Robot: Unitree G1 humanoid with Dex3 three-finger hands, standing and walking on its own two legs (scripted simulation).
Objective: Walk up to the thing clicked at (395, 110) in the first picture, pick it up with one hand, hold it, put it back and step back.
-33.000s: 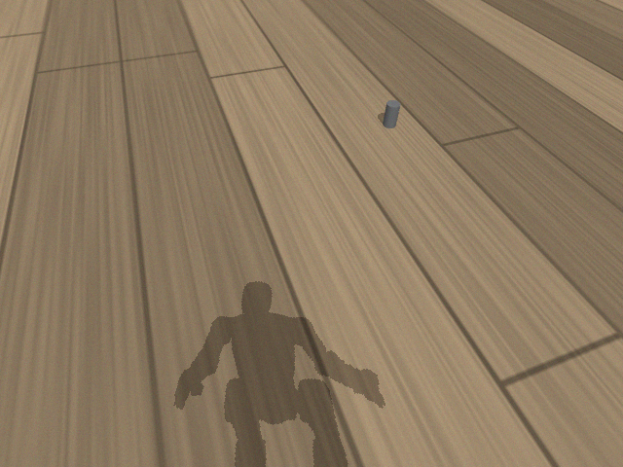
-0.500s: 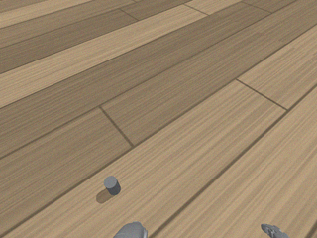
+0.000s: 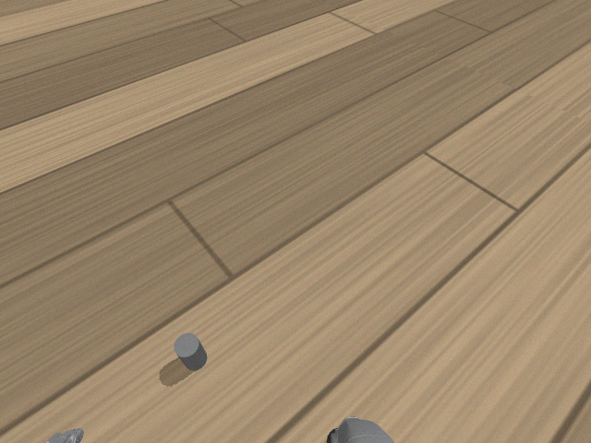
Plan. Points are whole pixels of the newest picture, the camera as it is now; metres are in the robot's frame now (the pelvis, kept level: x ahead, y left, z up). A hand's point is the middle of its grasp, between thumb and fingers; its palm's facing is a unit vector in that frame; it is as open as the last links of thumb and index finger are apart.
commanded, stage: walk up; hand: left
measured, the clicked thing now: (191, 352) +0.48 +0.31 -0.68
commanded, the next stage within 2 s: stand in 1.90 s
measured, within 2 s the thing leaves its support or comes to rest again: neither
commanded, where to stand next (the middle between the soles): +0.08 -0.01 m, yaw +4 degrees
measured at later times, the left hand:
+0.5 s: hand out of the picture -0.01 +0.35 -0.13, palm faces +0.09 -0.90 -0.43, open 7.4 cm
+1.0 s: hand out of the picture +0.12 +0.26 -0.11, palm faces -0.03 -0.92 -0.39, open 7.3 cm
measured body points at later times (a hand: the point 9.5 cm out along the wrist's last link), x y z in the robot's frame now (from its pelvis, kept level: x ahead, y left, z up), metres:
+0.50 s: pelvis -0.05 +0.05 +0.01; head -0.07 +0.06 +0.46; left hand -0.02 +0.40 -0.10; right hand -0.05 -0.27 -0.10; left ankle -0.10 +0.17 -0.72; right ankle +0.05 -0.11 -0.64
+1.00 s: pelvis +0.05 +0.00 +0.01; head +0.07 -0.02 +0.46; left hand +0.12 +0.31 -0.08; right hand +0.12 -0.31 -0.11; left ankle +0.06 +0.15 -0.66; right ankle +0.09 -0.11 -0.72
